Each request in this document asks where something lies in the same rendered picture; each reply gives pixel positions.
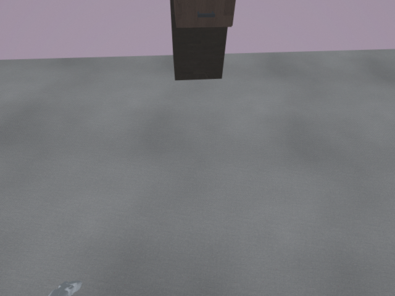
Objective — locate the left robot hand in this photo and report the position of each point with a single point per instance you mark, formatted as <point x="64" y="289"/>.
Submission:
<point x="66" y="288"/>

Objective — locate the drawer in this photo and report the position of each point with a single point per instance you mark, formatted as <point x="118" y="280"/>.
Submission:
<point x="186" y="13"/>

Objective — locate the handle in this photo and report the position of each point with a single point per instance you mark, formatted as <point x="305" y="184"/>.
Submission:
<point x="206" y="15"/>

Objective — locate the cabinet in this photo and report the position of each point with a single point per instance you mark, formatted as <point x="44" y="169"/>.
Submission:
<point x="198" y="53"/>

